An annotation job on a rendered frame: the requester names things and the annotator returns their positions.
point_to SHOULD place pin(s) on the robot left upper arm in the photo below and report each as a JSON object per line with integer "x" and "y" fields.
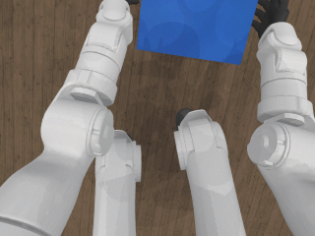
{"x": 38, "y": 199}

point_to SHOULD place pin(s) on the robot right shin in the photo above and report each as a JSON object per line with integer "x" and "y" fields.
{"x": 216, "y": 127}

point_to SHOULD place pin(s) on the robot right upper arm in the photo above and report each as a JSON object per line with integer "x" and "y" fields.
{"x": 285, "y": 156}

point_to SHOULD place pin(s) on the robot right hand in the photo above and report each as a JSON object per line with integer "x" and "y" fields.
{"x": 276, "y": 12}

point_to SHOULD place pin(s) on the left robot forearm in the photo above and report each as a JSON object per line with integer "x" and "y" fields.
{"x": 101, "y": 59}

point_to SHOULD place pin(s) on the robot right thigh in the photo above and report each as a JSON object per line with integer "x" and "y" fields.
{"x": 215, "y": 203}

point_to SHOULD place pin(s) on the carton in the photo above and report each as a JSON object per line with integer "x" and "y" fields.
{"x": 214, "y": 30}

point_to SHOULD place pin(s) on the right robot forearm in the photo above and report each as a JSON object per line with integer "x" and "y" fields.
{"x": 283, "y": 82}

